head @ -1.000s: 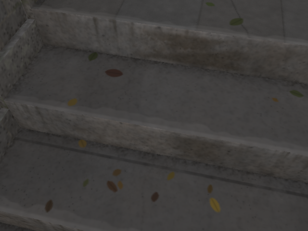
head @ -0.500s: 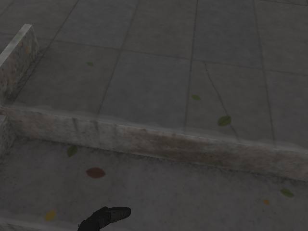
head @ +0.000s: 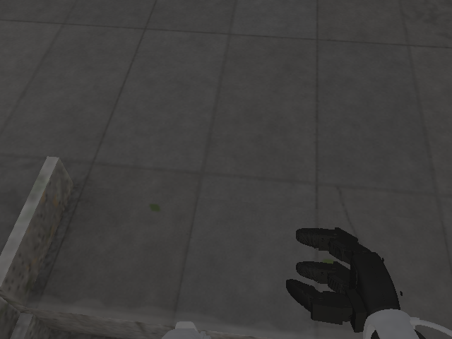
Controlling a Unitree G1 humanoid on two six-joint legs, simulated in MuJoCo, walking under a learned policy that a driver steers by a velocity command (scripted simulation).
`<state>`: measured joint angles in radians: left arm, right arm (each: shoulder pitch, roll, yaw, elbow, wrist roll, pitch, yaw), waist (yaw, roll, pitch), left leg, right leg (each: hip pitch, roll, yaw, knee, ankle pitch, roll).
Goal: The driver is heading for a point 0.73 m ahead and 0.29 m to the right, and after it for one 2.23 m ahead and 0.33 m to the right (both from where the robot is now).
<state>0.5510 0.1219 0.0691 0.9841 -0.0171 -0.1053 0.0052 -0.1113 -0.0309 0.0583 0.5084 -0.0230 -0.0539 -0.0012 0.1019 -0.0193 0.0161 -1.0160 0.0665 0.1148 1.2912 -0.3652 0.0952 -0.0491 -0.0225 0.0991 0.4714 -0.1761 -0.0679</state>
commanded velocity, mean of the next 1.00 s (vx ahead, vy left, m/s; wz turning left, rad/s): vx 0.50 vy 0.00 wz -0.55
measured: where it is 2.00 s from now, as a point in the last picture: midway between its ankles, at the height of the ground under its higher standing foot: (392, 93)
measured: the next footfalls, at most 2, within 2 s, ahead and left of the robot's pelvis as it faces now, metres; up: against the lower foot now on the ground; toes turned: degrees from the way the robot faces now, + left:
right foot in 0.54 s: +0.49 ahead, -0.18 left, +0.34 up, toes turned -21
left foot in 1.10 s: +0.86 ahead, -0.19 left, +0.34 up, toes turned -31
